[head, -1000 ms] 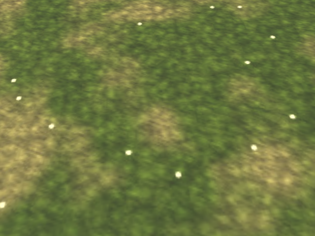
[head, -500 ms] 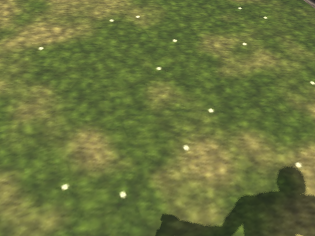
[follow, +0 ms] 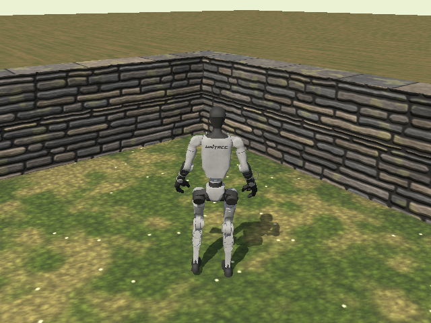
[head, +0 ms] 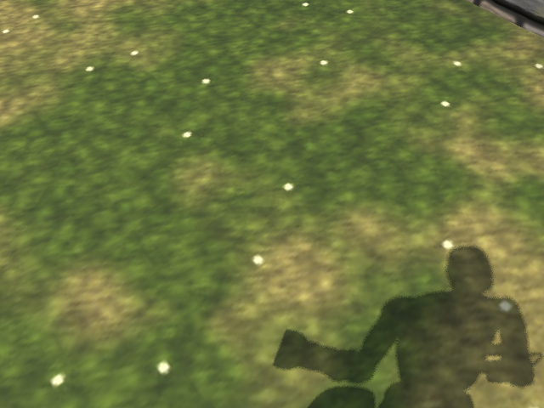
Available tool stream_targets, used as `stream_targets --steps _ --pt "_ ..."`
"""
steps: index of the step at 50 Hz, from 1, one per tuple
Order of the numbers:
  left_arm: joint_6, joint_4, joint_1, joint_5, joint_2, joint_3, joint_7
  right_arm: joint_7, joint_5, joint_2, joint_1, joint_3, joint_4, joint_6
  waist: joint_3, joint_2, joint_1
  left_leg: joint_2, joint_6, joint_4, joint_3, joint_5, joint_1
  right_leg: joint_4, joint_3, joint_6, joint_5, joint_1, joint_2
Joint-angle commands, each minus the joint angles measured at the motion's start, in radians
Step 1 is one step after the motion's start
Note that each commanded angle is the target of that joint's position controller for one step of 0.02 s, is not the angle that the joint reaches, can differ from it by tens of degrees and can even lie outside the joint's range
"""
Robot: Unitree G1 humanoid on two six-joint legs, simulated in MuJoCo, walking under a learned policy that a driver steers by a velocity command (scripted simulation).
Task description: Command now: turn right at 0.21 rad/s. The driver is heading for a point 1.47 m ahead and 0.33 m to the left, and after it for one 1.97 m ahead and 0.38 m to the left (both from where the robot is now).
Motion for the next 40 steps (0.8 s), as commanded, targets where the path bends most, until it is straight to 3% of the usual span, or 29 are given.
stream_targets --steps 1,3,4,5,6,7,10,19,40 --pt "-0.011 -0.042 -0.017 -0.001 0.146 0.033 -0.006 0.006 0.004 -0.082 -0.03 -0.017 -0.076 -0.022 -0.079 -0.163 0.016 -0.002 0.018 -0.138 0.007 0.012 0.087 -0.104 0.243 -0.179 0.236 0.047 -0.259" --pt "-0.014 -0.024 -0.023 -0.011 0.109 0.015 -0.007 0.013 -0.008 -0.062 0.013 -0.009 -0.061 -0.033 -0.076 -0.124 -0.029 -0.004 0.045 -0.389 0.012 0.229 0.237 -0.075 0.229 -0.121 0.196 0.002 -0.217" --pt "-0.023 -0.012 0.015 0.003 0.079 0.005 -0.007 0.011 -0.024 -0.093 0.025 -0.011 -0.065 -0.04 -0.102 -0.067 -0.014 0.07 0.068 -0.408 -0.065 0.391 0.337 -0.045 0.207 -0.062 0.113 -0.037 -0.174" --pt "-0.033 -0.004 0.075 0.021 0.078 0.007 -0.011 0.006 -0.031 -0.167 0.017 -0.023 -0.077 -0.04 -0.113 0.084 0.047 0.172 0.127 -0.37 -0.147 0.559 0.361 0.027 0.118 -0.009 -0.028 -0.069 -0.084" --pt "-0.033 0.002 0.077 0.017 0.07 0.006 -0.008 0.013 -0.03 -0.121 -0.026 -0.011 -0.064 -0.041 -0.121 0.171 0.065 0.191 0.203 -0.396 -0.182 0.406 0.232 0.004 0.051 0.035 -0.087 0.02 -0.06" --pt "-0.029 0.013 0.045 0.021 0.097 0.01 -0.005 0.02 -0.024 -0.068 -0.064 0.003 -0.077 -0.046 -0.091 0.134 0.046 0.141 0.186 -0.409 -0.15 0.267 0.197 -0.011 0.05 0.052 -0.04 0.056 -0.069" --pt "-0.01 0.019 0.004 0.01 0.101 0.017 -0.001 0.021 -0.021 -0.082 -0.035 0.004 -0.065 -0.061 -0.054 0.079 0.005 0.071 0.116 -0.383 -0.079 0.188 0.199 -0.014 0.07 0.029 0.053 0.031 -0.073" --pt "-0.019 0.088 0.04 0.003 0.068 0.017 0.006 0.009 -0.015 -0.059 -0.003 0.021 -0.05 -0.055 -0.052 -0.023 -0.01 0.04 0.116 -0.344 -0.045 0.219 0.231 -0.029 0.082 0.038 0.125 0.034 -0.082" --pt "-0.017 0.275 0.067 -0.002 0.067 0.021 0.032 0.008 -0.009 -0.056 0.037 0.035 0.096 -0.057 -0.019 -0.013 -0.002 0.018 0.123 -0.397 -0.037 0.216 0.222 -0.056 0.066 0.06 0.165 0.1 -0.085"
